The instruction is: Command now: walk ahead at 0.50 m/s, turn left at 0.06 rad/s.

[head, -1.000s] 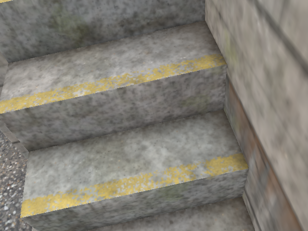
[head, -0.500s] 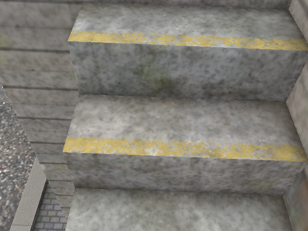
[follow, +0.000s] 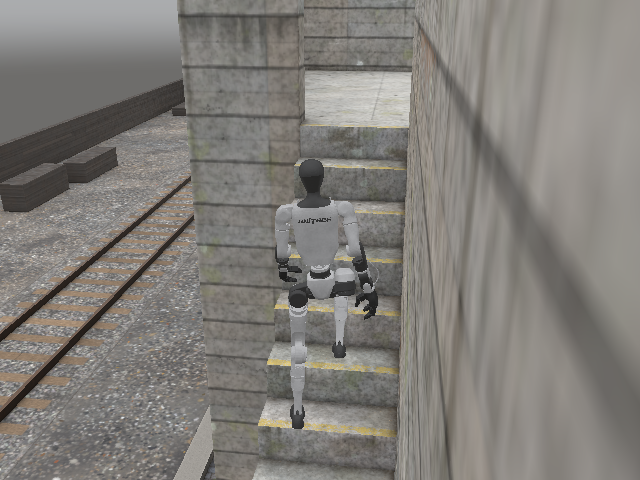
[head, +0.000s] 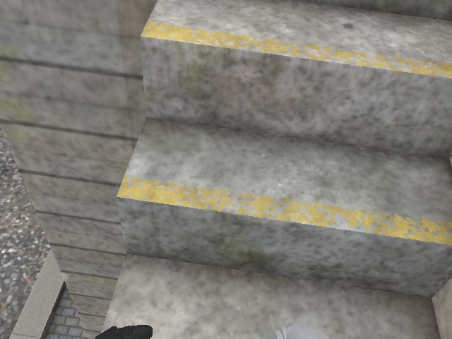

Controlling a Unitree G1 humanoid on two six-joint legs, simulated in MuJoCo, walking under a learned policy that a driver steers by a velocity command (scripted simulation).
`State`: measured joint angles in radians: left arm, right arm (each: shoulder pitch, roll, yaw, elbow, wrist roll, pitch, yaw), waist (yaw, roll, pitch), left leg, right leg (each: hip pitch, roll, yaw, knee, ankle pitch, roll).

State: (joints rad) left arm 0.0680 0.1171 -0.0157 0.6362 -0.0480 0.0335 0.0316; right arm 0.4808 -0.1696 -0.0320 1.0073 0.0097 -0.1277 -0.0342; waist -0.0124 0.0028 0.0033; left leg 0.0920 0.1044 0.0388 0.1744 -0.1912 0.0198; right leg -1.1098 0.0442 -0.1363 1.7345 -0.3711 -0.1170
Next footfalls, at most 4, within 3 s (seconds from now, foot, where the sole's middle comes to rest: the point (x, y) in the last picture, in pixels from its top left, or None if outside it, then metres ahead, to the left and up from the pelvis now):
0.02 right None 0.16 -0.10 -0.59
0.38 left None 0.24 0.12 -0.34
0.62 left None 0.20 0.17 -0.59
0.94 right None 0.09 -0.02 -0.59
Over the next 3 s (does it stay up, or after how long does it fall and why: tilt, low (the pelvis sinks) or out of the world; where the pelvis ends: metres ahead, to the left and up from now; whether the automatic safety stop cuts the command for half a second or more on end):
falls after 1.56 s (tilt)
